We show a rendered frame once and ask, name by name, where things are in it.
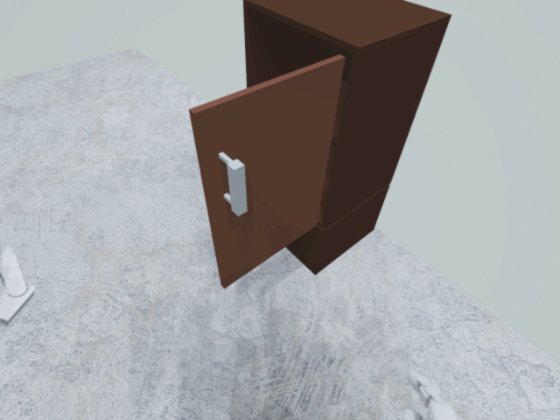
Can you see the robot right hand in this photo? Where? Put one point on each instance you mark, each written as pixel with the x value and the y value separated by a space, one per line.
pixel 432 399

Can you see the cupboard door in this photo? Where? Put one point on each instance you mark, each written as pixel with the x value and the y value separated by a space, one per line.
pixel 281 130

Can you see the handle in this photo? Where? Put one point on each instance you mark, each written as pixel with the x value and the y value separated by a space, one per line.
pixel 237 184

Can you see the robot left hand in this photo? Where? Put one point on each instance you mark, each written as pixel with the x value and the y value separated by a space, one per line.
pixel 14 293

